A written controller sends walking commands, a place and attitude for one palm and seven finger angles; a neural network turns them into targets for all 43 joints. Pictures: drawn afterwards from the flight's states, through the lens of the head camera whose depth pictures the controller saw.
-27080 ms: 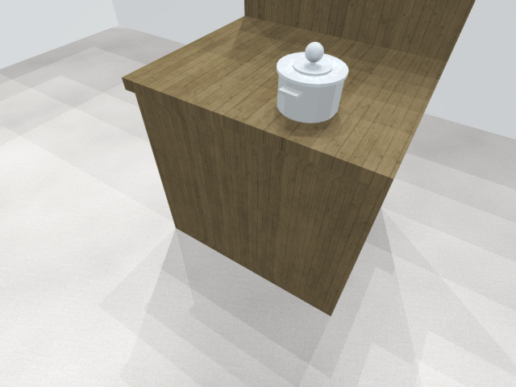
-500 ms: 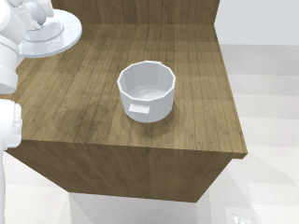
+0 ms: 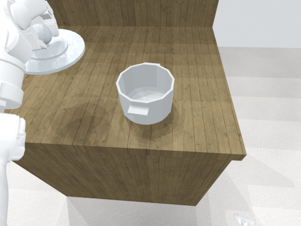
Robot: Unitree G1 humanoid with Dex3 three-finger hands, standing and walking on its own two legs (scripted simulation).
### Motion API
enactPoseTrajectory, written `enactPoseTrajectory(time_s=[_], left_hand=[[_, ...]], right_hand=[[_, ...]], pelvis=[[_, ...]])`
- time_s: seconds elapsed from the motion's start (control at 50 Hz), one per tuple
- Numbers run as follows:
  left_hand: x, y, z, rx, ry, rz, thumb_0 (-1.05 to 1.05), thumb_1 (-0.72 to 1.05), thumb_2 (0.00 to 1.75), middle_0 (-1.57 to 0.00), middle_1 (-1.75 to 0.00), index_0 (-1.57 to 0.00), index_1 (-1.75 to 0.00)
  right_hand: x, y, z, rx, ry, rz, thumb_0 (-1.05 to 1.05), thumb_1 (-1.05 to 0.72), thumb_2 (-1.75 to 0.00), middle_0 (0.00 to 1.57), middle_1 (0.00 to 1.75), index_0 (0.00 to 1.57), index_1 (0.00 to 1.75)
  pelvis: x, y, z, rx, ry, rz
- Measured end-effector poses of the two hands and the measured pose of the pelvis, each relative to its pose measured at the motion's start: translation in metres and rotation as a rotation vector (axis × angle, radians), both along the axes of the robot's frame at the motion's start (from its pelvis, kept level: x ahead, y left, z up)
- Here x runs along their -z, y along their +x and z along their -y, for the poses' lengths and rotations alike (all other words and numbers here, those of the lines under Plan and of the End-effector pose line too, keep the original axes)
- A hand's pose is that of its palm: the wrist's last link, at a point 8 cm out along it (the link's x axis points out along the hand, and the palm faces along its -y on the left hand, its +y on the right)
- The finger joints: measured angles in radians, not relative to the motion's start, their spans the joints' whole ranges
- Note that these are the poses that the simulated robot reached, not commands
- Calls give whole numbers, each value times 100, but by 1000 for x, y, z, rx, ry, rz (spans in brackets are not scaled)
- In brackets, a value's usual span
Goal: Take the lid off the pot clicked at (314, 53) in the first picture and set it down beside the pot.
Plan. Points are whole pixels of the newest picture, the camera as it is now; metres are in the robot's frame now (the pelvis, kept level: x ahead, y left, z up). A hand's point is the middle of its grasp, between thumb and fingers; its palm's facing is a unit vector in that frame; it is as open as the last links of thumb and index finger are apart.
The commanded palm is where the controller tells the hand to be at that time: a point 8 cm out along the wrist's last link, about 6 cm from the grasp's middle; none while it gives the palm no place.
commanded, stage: lower the lid onto the table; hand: left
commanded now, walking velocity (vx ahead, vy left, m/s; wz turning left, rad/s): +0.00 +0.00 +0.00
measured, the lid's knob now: (41, 34) +0.49 +0.25 +0.26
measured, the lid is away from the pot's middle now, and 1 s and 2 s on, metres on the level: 0.24 0.24 0.22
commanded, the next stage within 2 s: none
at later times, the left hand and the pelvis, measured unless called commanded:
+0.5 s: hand (49, 49) +0.47 +0.23 +0.23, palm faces -0.29 -0.06 -0.96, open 7.6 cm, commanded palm +0.46 +0.24 +0.31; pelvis +0.00 -0.01 +0.00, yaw +0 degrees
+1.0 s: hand (50, 63) +0.47 +0.25 +0.20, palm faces -0.32 -0.06 -0.94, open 7.6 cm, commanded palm +0.46 +0.25 +0.27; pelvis +0.01 +0.00 +0.00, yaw +0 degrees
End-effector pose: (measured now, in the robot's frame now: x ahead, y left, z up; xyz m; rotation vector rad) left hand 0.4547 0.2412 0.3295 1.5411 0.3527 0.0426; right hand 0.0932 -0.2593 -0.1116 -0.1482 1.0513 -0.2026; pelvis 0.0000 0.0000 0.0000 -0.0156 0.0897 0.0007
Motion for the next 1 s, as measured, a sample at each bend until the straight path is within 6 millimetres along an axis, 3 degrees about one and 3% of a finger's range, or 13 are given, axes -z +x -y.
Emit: enactPoseTrajectory(time_s=[0.24, 0.64, 1.0], left_hand=[[17, 0, 8, 26, -8, -43, -5, 17, 94, -92, -94, -70, -84], [47, 21, 3, 48, -43, -93, -5, 18, 94, -91, -94, -70, -85], [74, 12, -5, 79, -40, -132, -5, 18, 94, -91, -94, -70, -85]], right_hand=[[-2, 6, -2, -12, 2, 23, 1, -91, -90, 20, 30, 20, 30], [1, -34, 15, 72, -29, -76, 1, -91, -90, 20, 30, 20, 30], [-3, -3, 4, 25, -22, -23, 1, -91, -90, 20, 30, 20, 30]], pelvis=[[0, -4, 3, -6, 0, 6], [0, 5, 5, 13, -3, -8], [1, 5, -1, -3, -8, -10]])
